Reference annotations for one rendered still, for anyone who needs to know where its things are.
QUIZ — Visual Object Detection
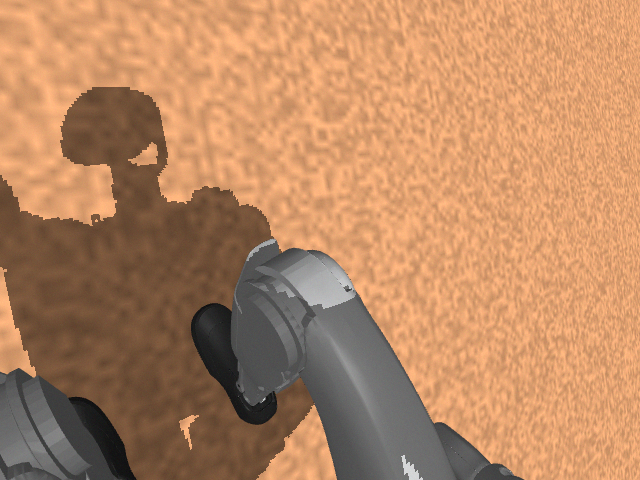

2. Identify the left robot foot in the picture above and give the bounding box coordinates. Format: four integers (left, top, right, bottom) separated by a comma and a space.
68, 397, 137, 480

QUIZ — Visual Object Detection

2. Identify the right robot arm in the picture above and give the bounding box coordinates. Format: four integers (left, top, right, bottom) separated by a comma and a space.
474, 463, 524, 480

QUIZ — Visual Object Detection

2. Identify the right robot foot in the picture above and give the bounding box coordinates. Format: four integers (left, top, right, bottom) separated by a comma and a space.
191, 303, 277, 425

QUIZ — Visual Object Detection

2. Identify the right robot hand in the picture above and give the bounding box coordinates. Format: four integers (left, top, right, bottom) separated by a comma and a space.
433, 422, 491, 480

